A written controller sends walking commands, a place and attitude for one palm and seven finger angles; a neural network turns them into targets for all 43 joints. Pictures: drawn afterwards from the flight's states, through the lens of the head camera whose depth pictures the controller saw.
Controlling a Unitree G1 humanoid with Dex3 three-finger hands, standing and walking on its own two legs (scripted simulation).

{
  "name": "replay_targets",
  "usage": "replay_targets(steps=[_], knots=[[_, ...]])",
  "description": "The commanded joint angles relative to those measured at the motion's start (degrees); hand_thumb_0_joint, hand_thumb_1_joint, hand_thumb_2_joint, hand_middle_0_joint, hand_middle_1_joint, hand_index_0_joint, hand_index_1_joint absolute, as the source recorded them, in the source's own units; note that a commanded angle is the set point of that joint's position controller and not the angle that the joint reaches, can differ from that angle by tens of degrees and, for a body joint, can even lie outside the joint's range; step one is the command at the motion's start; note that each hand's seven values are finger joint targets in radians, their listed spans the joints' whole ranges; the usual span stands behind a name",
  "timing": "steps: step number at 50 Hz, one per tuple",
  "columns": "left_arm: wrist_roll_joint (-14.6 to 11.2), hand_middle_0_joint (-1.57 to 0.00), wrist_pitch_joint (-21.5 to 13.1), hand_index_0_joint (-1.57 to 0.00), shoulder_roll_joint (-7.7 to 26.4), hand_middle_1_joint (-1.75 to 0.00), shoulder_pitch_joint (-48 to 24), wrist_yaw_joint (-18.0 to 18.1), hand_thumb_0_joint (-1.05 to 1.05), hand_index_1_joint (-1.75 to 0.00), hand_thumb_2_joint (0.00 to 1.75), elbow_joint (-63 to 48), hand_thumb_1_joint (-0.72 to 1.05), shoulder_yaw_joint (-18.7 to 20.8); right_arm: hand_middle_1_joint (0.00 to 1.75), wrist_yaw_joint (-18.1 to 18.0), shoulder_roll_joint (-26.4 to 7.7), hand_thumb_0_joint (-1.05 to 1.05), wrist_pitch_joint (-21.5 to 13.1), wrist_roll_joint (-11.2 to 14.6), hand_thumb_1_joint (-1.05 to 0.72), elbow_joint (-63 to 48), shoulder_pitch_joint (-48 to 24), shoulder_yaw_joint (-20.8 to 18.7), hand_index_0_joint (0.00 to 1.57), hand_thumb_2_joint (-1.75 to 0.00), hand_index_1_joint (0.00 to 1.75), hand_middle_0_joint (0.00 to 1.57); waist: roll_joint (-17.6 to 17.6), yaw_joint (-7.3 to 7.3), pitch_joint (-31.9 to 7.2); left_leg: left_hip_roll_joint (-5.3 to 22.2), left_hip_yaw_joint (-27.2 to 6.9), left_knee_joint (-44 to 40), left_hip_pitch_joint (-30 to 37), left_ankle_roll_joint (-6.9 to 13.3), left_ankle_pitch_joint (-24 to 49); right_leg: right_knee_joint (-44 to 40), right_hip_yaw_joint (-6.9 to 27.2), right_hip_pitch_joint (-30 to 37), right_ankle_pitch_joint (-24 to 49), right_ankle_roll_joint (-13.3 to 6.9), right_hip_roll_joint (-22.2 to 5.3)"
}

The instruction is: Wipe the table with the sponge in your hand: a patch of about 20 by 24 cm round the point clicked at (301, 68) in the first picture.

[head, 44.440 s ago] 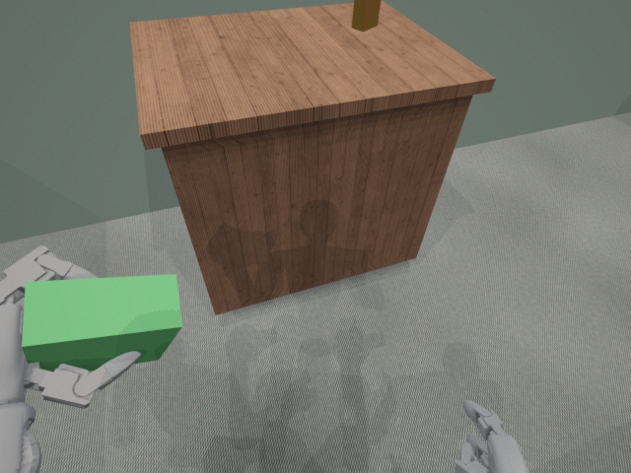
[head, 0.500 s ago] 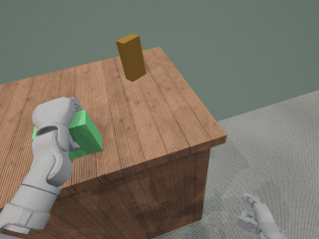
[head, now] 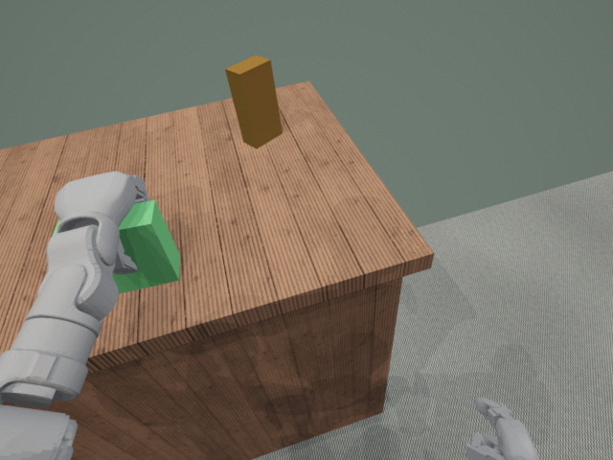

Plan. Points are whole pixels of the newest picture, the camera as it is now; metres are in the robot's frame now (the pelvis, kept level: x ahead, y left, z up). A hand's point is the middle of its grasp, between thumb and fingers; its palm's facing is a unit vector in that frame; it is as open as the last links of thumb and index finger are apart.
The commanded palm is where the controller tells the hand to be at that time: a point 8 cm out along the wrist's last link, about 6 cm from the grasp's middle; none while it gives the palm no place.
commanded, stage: wipe forward along the middle lane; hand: left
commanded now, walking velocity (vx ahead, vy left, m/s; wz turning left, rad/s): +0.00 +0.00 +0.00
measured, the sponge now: (128, 259) +0.35 +0.30 +0.09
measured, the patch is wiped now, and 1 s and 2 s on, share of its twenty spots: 0.95 0.95 1.00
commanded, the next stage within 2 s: slide back across to the first lane in 1.28 s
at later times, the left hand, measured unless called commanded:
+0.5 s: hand (116, 208) +0.40 +0.31 +0.14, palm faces -0.10 -0.01 -0.99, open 9.6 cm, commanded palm +0.39 +0.33 +0.17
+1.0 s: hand (113, 189) +0.44 +0.34 +0.14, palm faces -0.13 +0.00 -0.99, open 9.6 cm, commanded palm +0.44 +0.35 +0.17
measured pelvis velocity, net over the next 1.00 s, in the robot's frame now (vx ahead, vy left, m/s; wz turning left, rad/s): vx -0.01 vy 0.03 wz -0.03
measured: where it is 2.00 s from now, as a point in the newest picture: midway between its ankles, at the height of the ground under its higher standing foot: outside the picture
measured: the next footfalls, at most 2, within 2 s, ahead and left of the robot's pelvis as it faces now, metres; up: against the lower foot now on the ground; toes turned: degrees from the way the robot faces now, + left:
none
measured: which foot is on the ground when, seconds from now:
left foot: down 0.00-1.00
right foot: down 0.00-1.00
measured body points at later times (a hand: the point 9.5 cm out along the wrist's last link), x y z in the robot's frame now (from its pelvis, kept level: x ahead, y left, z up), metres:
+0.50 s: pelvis -0.01 +0.01 +0.00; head +0.00 -0.03 +0.45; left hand +0.40 +0.31 +0.20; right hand +0.08 -0.27 -0.14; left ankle +0.01 +0.15 -0.74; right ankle -0.02 -0.08 -0.74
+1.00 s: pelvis -0.01 +0.03 +0.00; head +0.03 +0.01 +0.45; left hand +0.45 +0.34 +0.20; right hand +0.04 -0.26 -0.14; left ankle +0.01 +0.15 -0.74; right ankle -0.02 -0.08 -0.74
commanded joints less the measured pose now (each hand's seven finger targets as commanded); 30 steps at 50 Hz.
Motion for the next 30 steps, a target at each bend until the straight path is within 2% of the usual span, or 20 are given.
replay_targets(steps=[1,3,5,8,10,11,13,14,15,17,18,19,21,22,23,26,27,28,29,30], knots=[[3.2,-1.20,-1.9,-1.20,16.6,-1.60,-20.1,2.2,0.00,-1.60,1.30,0.7,0.10,5.4,0.30,-0.8,-7.0,0.00,-2.2,0.2,-0.90,-7.6,-5.4,-2.5,0.20,-0.90,0.30,0.20,-8.4,-1.14,-8.9,-4.5,2.9,-1.1,2.2,4.0,7.7,-5.9,4.0,1.6,14.4,1.5,-0.8],[4.0,-1.20,-3.1,-1.20,18.7,-1.60,-21.6,2.3,0.00,-1.60,1.30,3.8,0.10,7.1,0.30,-0.9,-7.2,0.00,-2.2,0.1,-0.90,-7.3,-4.2,-2.7,0.20,-0.90,0.30,0.20,-8.5,-1.28,-8.7,-4.4,2.5,-1.2,1.5,4.0,7.6,-6.2,4.4,1.2,14.1,1.3,-0.7],[4.4,-1.20,-4.0,-1.20,17.8,-1.60,-21.6,2.4,0.00,-1.60,1.30,7.0,0.10,5.8,0.30,-0.9,-7.5,0.00,-1.9,0.2,-0.90,-6.8,-2.7,-3.0,0.20,-0.90,0.30,0.20,-8.9,-1.72,-8.7,-4.4,2.9,-0.9,0.8,4.0,6.8,-6.0,4.2,0.7,13.3,1.5,-0.7],[4.5,-1.20,-5.7,-1.20,18.5,-1.60,-23.0,2.6,0.00,-1.60,1.30,8.2,0.10,6.4,0.30,-0.6,-7.6,0.00,-1.6,0.2,-0.90,-7.2,-1.7,-3.2,0.20,-0.90,0.30,0.20,-7.8,-1.71,-10.4,-4.4,2.5,-0.9,0.1,4.0,7.2,-5.8,4.5,1.4,14.3,1.2,-0.7],[4.9,-1.20,-6.3,-1.20,18.0,-1.60,-22.7,2.9,0.00,-1.60,1.30,11.6,0.10,5.7,0.30,-0.6,-7.9,0.00,-1.2,0.3,-0.90,-6.6,-0.3,-3.5,0.20,-0.90,0.30,0.20,-9.0,-2.08,-9.3,-4.4,3.0,-0.5,-0.6,4.2,6.4,-5.8,4.4,0.4,13.2,1.5,-0.6],[5.2,-1.20,-6.8,-1.20,19.4,-1.60,-23.4,3.1,0.00,-1.60,1.30,12.4,0.10,6.8,0.30,-0.5,-8.2,0.00,-1.1,0.3,-0.90,-6.3,0.4,-3.7,0.20,-0.90,0.30,0.20,-9.1,-2.15,-9.5,-4.2,2.9,-0.5,-1.0,4.1,6.3,-5.6,4.3,0.3,13.4,1.4,-0.6],[5.2,-1.20,-7.9,-1.20,18.9,-1.60,-24.4,3.2,0.00,-1.60,1.30,12.1,0.10,6.6,0.30,-0.3,-8.0,0.00,-0.9,0.3,-0.90,-6.8,0.8,-3.8,0.20,-0.90,0.30,0.20,-6.6,-2.00,-10.3,-4.4,2.5,-0.8,-1.2,4.0,7.1,-5.5,4.2,0.4,14.1,0.9,-0.6],[5.3,-1.20,-8.0,-1.20,18.4,-1.60,-24.2,3.6,0.00,-1.60,1.30,14.2,0.10,6.0,0.30,-0.3,-8.2,0.00,-0.8,0.3,-0.90,-6.2,1.5,-4.0,0.20,-0.90,0.30,0.20,-8.6,-2.43,-9.7,-4.2,2.9,-0.5,-1.2,4.2,6.5,-5.5,4.1,-0.3,13.3,1.3,-0.5],[5.2,-1.20,-8.3,-1.20,19.2,-1.60,-22.9,3.9,0.00,-1.60,1.30,15.7,0.10,6.9,0.30,-0.2,-8.4,0.00,-0.7,0.4,-0.90,-6.1,1.9,-4.1,0.20,-0.90,0.30,0.20,-9.5,-2.18,-9.5,-4.2,3.0,-0.3,-1.9,4.3,5.9,-5.5,4.3,-0.3,12.9,1.4,-0.5],[5.4,-1.20,-9.0,-1.20,18.7,-1.60,-25.2,4.2,0.00,-1.60,1.30,16.0,0.10,6.1,0.30,-0.2,-8.5,0.00,-0.6,0.5,-0.90,-5.9,2.5,-4.3,0.20,-0.90,0.30,0.20,-9.3,-2.71,-9.4,-4.1,3.1,-0.4,-2.1,4.3,5.4,-5.7,4.2,-1.1,12.5,1.4,-0.5],[5.2,-1.20,-9.6,-1.20,19.9,-1.60,-25.7,4.3,0.00,-1.60,1.30,16.4,0.10,7.2,0.30,-0.2,-8.4,0.00,-0.5,0.5,-0.90,-6.1,2.6,-4.2,0.20,-0.90,0.30,0.20,-8.7,-2.51,-9.5,-4.1,2.6,-0.8,-2.7,4.3,5.4,-5.8,4.4,-0.8,12.3,1.2,-0.5],[5.5,-1.20,-9.8,-1.20,20.5,-1.60,-26.2,4.6,0.00,-1.60,1.30,18.8,0.10,7.2,0.30,-0.3,-8.8,0.00,-0.4,0.5,-0.90,-5.3,3.4,-4.4,0.20,-0.90,0.30,0.20,-10.1,-2.96,-9.0,-4.0,3.1,-0.5,-2.9,4.4,4.6,-5.7,4.5,-1.5,11.3,1.5,-0.4],[5.5,-1.20,-10.2,-1.20,20.6,-1.60,-28.0,5.0,0.00,-1.60,1.30,20.4,0.10,6.7,0.30,-0.4,-8.9,0.00,-0.3,0.7,-0.90,-5.1,3.9,-4.3,0.20,-0.90,0.30,0.20,-10.0,-3.27,-8.2,-4.0,3.0,-0.7,-3.6,4.4,3.4,-6.0,4.4,-2.4,9.4,1.5,-0.5],[6.1,-1.20,-10.5,-1.20,21.3,-1.60,-30.2,5.3,0.00,-1.60,1.30,20.7,0.10,6.6,0.30,-0.4,-9.0,0.00,-0.3,0.7,-0.90,-4.9,4.5,-4.4,0.20,-0.90,0.30,0.20,-9.2,-3.64,-8.8,-4.0,3.0,-0.6,-3.7,4.3,3.2,-5.9,4.5,-2.9,8.9,1.4,-0.4],[6.2,-1.20,-11.1,-1.20,21.5,-1.60,-31.1,5.3,0.00,-1.60,1.30,20.6,0.10,6.9,0.30,-0.3,-8.8,0.00,-0.4,0.7,-0.90,-5.2,4.6,-4.4,0.20,-0.90,0.30,0.20,-7.4,-3.27,-9.9,-4.0,2.5,-1.1,-3.7,4.3,4.2,-5.8,4.4,-2.4,9.8,1.0,-0.4],[6.8,-1.20,-11.4,-1.20,20.3,-1.60,-31.4,6.2,0.00,-1.60,1.30,23.1,0.10,5.7,0.30,-0.1,-8.9,0.00,-0.3,0.8,-0.90,-4.8,5.7,-4.7,0.20,-0.90,0.30,0.20,-9.3,-3.98,-10.2,-3.8,3.1,-0.5,-3.8,4.5,3.3,-5.9,4.4,-3.2,8.9,1.4,-0.4],[6.8,-1.20,-11.5,-1.20,21.3,-1.60,-32.6,6.4,0.00,-1.60,1.30,23.6,0.10,6.1,0.30,-0.2,-9.0,0.00,-0.3,0.8,-0.90,-4.6,6.1,-4.7,0.20,-0.90,0.30,0.20,-9.7,-4.21,-10.5,-3.8,3.1,-0.4,-3.9,4.5,3.1,-6.0,4.7,-2.9,9.2,1.5,-0.5],[6.9,-1.20,-11.8,-1.20,23.0,-1.60,-33.7,6.4,0.00,-1.60,1.30,23.9,0.10,7.3,0.30,-0.2,-9.1,0.00,-0.4,0.7,-0.90,-4.5,6.2,-4.6,0.20,-0.90,0.30,0.20,-8.3,-3.99,-11.3,-3.7,2.7,-0.6,-4.2,4.5,4.1,-5.9,4.9,-2.4,10.5,1.2,-0.4],[7.4,-1.20,-11.9,-1.20,23.1,-1.60,-33.8,6.8,0.00,-1.60,1.30,25.4,0.10,7.1,0.30,-0.2,-9.2,0.00,-0.2,0.8,-0.90,-4.1,7.0,-4.6,0.20,-0.90,0.30,0.20,-8.7,-4.32,-11.4,-3.7,2.8,-0.5,-4.5,4.4,3.9,-5.4,4.6,-2.6,10.2,1.3,-0.3],[7.3,-1.20,-11.9,-1.20,21.4,-1.60,-33.5,6.9,0.00,-1.60,1.30,26.1,0.10,5.8,0.30,0.0,-9.1,0.00,-0.2,0.9,-0.90,-4.4,7.0,-4.6,0.20,-0.90,0.30,0.20,-8.1,-4.55,-10.2,-3.8,2.9,-0.5,-4.7,4.4,3.2,-5.7,4.4,-3.6,9.3,1.4,-0.3]])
